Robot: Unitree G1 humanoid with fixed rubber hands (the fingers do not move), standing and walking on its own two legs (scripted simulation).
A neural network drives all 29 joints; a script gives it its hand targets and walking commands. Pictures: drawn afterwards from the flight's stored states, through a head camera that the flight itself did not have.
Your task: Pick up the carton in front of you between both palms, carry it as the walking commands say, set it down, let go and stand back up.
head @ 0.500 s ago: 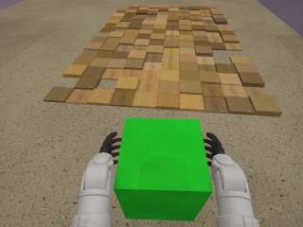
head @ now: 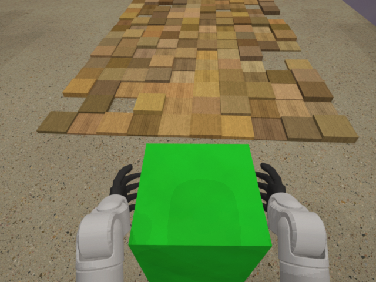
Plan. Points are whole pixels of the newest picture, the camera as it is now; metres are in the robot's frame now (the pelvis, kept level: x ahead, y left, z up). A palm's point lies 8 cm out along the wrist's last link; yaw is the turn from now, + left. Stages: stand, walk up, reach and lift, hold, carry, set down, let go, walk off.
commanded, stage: carry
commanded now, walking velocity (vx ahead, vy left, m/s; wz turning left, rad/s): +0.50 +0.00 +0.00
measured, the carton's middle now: (196, 217) +0.26 +0.01 +0.01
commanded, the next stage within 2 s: none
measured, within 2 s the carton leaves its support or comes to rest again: neither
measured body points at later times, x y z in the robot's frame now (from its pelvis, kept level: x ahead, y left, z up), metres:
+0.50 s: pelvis +0.30 +0.00 +0.00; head +0.30 -0.01 +0.45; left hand +0.57 +0.17 +0.08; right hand +0.58 -0.13 +0.08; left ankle +0.45 +0.13 -0.70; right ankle +0.13 -0.08 -0.73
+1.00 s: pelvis +0.64 +0.03 +0.01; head +0.64 +0.04 +0.46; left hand +0.90 +0.19 +0.09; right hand +0.91 -0.11 +0.10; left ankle +0.49 +0.10 -0.73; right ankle +0.79 -0.09 -0.70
